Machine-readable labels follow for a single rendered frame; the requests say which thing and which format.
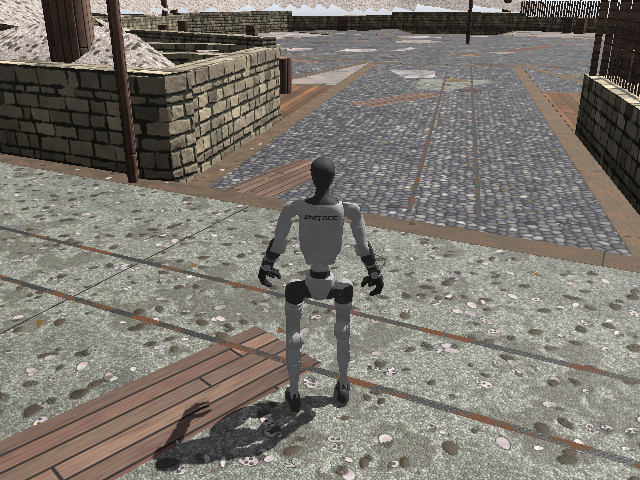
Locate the right robot hand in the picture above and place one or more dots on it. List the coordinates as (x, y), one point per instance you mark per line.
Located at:
(371, 282)

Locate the robot left upper arm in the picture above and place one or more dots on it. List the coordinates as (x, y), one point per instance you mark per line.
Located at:
(290, 209)

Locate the left robot hand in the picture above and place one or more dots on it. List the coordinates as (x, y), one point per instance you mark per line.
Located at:
(262, 276)

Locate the robot right upper arm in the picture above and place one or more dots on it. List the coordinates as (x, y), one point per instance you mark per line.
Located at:
(353, 212)

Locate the robot thigh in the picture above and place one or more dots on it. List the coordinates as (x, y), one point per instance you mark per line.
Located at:
(343, 297)
(295, 292)

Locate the right robot thigh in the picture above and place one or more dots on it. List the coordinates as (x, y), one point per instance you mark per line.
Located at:
(343, 297)

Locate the left robot thigh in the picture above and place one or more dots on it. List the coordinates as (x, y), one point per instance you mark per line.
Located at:
(295, 292)

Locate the robot right forearm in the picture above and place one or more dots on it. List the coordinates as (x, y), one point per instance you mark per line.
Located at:
(371, 264)

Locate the robot left forearm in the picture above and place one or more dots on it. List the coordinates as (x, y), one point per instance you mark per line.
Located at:
(269, 258)

